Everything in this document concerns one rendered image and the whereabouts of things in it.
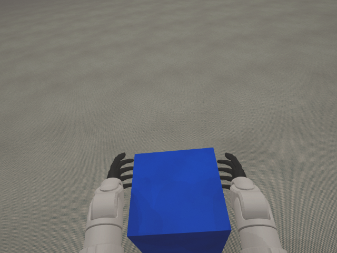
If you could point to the right robot hand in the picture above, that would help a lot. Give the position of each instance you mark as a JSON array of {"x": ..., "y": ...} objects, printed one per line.
[{"x": 236, "y": 169}]

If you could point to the robot left forearm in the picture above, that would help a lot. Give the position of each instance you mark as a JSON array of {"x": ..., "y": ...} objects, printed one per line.
[{"x": 105, "y": 219}]

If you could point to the robot right forearm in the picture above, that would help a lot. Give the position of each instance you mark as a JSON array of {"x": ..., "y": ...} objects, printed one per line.
[{"x": 255, "y": 222}]

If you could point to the left robot hand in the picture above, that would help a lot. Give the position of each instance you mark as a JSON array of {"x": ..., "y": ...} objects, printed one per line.
[{"x": 115, "y": 171}]

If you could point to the carton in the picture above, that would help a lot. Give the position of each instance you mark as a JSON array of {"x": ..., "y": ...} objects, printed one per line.
[{"x": 177, "y": 203}]

